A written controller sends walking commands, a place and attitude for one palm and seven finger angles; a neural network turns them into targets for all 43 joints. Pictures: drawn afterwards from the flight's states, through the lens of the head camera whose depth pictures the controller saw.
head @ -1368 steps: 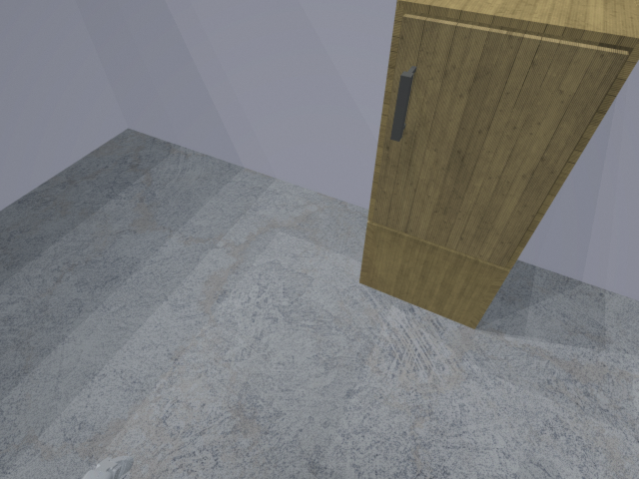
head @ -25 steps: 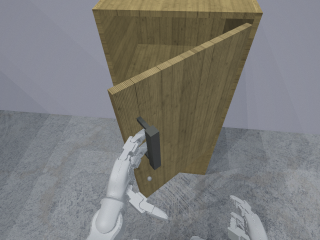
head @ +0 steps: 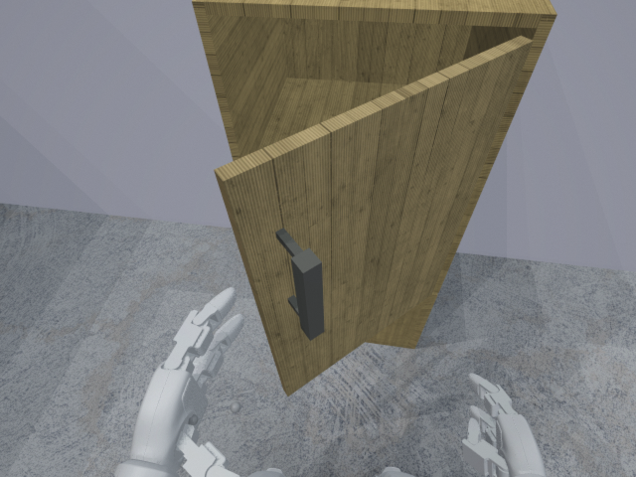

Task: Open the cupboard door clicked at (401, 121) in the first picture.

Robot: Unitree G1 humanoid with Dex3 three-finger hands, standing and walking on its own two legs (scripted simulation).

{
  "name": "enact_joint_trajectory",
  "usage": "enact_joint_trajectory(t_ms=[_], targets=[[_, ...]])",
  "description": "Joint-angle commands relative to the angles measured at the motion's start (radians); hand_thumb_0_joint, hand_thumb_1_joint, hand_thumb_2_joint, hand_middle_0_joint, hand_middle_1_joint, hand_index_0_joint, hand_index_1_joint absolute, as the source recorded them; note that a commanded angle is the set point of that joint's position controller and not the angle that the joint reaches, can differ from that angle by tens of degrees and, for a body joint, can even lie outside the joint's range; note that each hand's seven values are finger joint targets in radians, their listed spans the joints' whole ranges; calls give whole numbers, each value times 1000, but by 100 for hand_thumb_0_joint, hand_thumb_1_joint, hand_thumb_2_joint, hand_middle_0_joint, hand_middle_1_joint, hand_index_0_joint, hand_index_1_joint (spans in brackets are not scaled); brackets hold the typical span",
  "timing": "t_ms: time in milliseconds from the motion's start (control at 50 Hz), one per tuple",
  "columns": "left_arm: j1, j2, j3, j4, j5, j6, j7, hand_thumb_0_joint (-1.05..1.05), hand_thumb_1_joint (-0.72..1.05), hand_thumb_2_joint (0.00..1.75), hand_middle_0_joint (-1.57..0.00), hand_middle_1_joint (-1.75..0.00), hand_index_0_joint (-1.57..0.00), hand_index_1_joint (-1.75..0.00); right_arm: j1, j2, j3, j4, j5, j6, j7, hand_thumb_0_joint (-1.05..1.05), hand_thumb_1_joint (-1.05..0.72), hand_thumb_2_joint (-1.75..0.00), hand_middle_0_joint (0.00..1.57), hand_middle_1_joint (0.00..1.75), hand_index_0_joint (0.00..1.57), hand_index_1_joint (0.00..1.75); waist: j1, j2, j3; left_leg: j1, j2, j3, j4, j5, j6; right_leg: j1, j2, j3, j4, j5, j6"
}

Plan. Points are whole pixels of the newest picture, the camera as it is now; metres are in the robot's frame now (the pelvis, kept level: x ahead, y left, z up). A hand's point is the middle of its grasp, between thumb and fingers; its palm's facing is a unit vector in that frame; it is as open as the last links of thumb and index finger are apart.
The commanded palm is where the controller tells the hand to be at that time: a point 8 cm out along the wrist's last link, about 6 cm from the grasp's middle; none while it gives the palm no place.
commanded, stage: slide the hand sideways off the handle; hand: left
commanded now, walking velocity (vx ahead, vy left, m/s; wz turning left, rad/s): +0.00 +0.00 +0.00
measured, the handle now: (299, 287) +0.32 +0.04 +0.09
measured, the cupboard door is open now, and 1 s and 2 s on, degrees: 44 44 44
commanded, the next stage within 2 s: draw the hand back to the body in 0.10 s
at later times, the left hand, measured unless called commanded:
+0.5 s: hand (170, 405) +0.18 +0.15 +0.11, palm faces -0.07 -0.99 -0.07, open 16.3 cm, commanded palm +0.15 +0.20 +0.12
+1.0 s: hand (66, 376) +0.18 +0.22 +0.16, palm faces +0.25 -0.91 -0.35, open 13.9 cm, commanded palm +0.14 +0.27 +0.18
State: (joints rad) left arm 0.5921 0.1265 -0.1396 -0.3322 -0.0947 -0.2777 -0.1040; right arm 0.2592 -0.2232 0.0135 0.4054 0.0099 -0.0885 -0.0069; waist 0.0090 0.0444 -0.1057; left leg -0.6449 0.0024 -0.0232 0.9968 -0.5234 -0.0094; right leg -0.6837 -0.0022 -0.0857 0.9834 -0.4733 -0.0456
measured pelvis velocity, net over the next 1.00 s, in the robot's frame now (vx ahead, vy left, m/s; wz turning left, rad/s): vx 0.00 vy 0.03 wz -0.01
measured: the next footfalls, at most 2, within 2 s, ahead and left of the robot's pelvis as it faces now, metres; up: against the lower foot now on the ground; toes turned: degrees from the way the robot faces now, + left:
none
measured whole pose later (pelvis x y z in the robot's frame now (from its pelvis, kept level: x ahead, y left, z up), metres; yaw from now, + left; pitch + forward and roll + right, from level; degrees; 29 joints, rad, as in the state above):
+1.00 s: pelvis +0.00 +0.03 +0.04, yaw +0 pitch +0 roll -1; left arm 0.61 0.28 0.11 -0.49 -0.03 -0.02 0.11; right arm 0.27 -0.21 0.06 0.53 0.01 -0.14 -0.11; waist 0.05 0.07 -0.04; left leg -0.30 -0.01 -0.01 0.70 -0.40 0.03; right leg -0.33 0.00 -0.07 0.65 -0.33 -0.01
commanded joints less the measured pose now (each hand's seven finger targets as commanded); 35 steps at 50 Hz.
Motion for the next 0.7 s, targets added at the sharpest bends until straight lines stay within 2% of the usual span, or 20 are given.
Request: enact_joint_trajectory(t_ms=[0,40,100,120,180,220,240,280,320,340,380,420,440,460,480,500,520,580,620,680], targets=[[-2,58,55,-222,-33,-69,-29,0,-50,30,-15,-30,-15,-30,-48,-91,-37,-178,6,-60,-18,0,-90,-90,20,30,20,30,-18,-93,-141,-37,-34,8,-89,227,24,185,-13,115,-169,262,36],[3,69,67,-246,-45,-69,-36,0,-50,30,-15,-30,-15,-30,-53,-92,-39,-183,10,-65,-21,0,-90,-90,20,30,20,30,-14,-72,-160,-27,-33,8,-85,239,25,182,-10,109,-160,265,33],[-44,43,25,-279,-59,-74,-44,0,-50,30,-15,-30,-15,-30,-49,-96,-34,-188,12,-81,-25,0,-90,-90,20,30,20,30,-31,-58,-154,-24,-33,1,-82,222,26,151,-6,99,-158,227,32],[-34,61,47,-270,-59,-73,-39,0,-50,30,-15,-30,-15,-30,-49,-98,-37,-184,13,-84,-26,0,-90,-90,20,30,20,30,-25,-74,-155,-26,-30,-2,-83,228,27,153,-3,96,-154,224,29],[-38,33,-3,-273,-42,-63,-32,0,-50,30,-15,-30,-15,-30,-42,-99,-34,-190,14,-92,-25,0,-90,-90,20,30,20,30,-30,-45,-140,-19,-29,-7,-92,209,26,116,1,73,-142,186,26],[-16,91,60,-277,-33,-39,-11,0,-50,30,-15,-30,-15,-30,-44,-100,-38,-190,14,-87,-27,0,-90,-90,20,30,20,30,-9,-62,-152,-14,-25,-10,-108,210,28,137,5,69,-147,174,23],[-13,111,86,-293,-31,-28,-3,0,-50,30,-15,-30,-15,-30,-45,-98,-38,-197,15,-83,-30,0,-90,-90,20,30,20,30,-7,-69,-169,-10,-26,-5,-112,208,29,156,3,75,-152,174,25],[8,112,103,-311,-32,-5,7,0,-50,30,-15,-30,-15,-30,-50,-90,-35,-204,19,-79,-32,0,-90,-90,20,30,20,30,6,-68,-165,5,-27,-2,-133,214,29,180,4,72,-162,187,25],[32,137,152,-307,-44,21,11,0,-50,30,-15,-30,-15,-30,-59,-88,-32,-200,25,-70,-36,0,-90,-90,20,30,20,30,20,-68,-158,8,-25,1,-147,219,29,207,6,69,-175,188,23],[11,120,136,-328,-54,28,7,0,-50,30,-15,-30,-15,-30,-63,-87,-27,-202,28,-73,-38,0,-90,-90,20,30,20,30,8,-55,-139,19,-25,1,-155,217,29,201,7,68,-185,191,25],[21,114,143,-344,-80,40,-6,0,-50,30,-15,-30,-15,-30,-64,-87,-22,-198,32,-82,-42,0,-90,-90,20,30,20,30,5,-52,-117,35,-22,-1,-169,207,28,197,11,59,-201,182,28],[-4,125,155,-336,-100,49,-25,0,-50,30,-15,-30,-15,-30,-72,-97,-18,-186,34,-91,-49,0,-90,-90,20,30,20,30,-6,-76,-82,37,-18,-8,-178,190,29,194,12,62,-226,151,29],[-24,134,156,-354,-102,46,-36,0,-50,30,-15,-30,-15,-30,-70,-102,-17,-182,35,-99,-52,0,-90,-90,20,30,20,30,-10,-59,-78,52,-16,-10,-184,195,30,190,12,56,-226,159,30],[-10,131,157,-354,-109,50,-47,0,-50,30,-15,-30,-15,-30,-66,-103,-16,-177,36,-107,-53,0,-90,-90,20,30,20,30,-7,-37,-76,65,-14,-13,-195,195,28,187,14,47,-225,158,29],[-13,136,159,-355,-112,54,-56,0,-50,30,-15,-30,-15,-30,-62,-105,-15,-173,36,-113,-55,0,-90,-90,20,30,20,30,-10,-42,-71,74,-12,-18,-203,199,27,187,16,39,-225,163,29],[-11,143,166,-363,-113,59,-65,0,-50,30,-15,-30,-15,-30,-62,-107,-15,-171,38,-118,-55,0,-90,-90,20,30,20,30,-6,-8,-71,86,-11,-19,-211,199,25,187,16,36,-225,162,28],[-17,146,167,-358,-114,66,-70,0,-50,30,-15,-30,-15,-30,-63,-110,-14,-162,36,-121,-56,0,-90,-90,20,30,20,30,-9,-12,-69,98,-11,-23,-217,208,27,195,17,31,-228,171,27],[-11,169,204,-384,-121,86,-80,0,-50,30,-15,-30,-15,-30,-66,-109,-15,-158,39,-131,-58,0,-90,-90,20,30,20,30,3,-5,-78,127,-8,-29,-239,235,23,217,18,19,-230,202,27],[-3,198,247,-381,-124,104,-78,0,-43,33,-15,-30,-15,-30,-75,-108,-14,-150,38,-134,-59,0,-90,-90,20,30,20,30,17,-5,-80,138,-8,-31,-255,255,20,242,19,11,-232,217,26],[-23,205,287,-380,-145,128,-83,0,-32,37,-16,-30,-16,-30,-86,-104,-9,-141,42,-136,-63,0,-90,-90,20,30,20,30,18,-14,-48,150,-7,-31,-275,248,19,255,20,8,-258,217,27]])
